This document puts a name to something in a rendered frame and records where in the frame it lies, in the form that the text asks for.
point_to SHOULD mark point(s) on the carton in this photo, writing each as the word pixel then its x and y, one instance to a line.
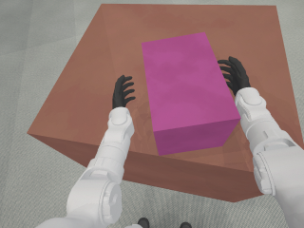
pixel 191 105

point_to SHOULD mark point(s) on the left robot upper arm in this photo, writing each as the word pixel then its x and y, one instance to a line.
pixel 91 204

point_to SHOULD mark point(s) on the right robot forearm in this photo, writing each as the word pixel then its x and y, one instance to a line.
pixel 258 125

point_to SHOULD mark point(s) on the left robot foot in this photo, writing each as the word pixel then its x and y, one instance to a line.
pixel 144 223

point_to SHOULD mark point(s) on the left robot forearm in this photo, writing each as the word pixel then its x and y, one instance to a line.
pixel 108 163

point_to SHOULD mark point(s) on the right robot hand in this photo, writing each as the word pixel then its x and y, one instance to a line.
pixel 237 77

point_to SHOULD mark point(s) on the pedestal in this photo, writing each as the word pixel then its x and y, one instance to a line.
pixel 74 117

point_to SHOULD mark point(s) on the left robot hand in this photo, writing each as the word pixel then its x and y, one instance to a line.
pixel 118 99

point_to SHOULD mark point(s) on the right robot upper arm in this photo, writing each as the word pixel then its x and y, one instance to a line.
pixel 280 173

